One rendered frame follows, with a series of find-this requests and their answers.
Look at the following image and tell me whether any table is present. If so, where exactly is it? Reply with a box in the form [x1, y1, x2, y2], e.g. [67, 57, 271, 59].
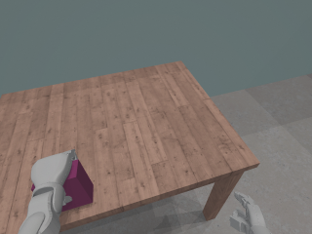
[0, 60, 260, 234]

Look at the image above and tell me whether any left robot forearm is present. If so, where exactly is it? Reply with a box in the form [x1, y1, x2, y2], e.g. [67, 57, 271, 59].
[18, 182, 64, 234]

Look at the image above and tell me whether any sponge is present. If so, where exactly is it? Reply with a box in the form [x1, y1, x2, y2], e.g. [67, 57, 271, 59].
[31, 159, 94, 212]

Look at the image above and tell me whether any robot right hand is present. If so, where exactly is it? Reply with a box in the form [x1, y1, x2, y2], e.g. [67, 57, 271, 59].
[230, 191, 267, 234]

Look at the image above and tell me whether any robot left hand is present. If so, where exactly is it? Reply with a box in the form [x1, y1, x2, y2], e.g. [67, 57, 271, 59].
[30, 149, 78, 206]

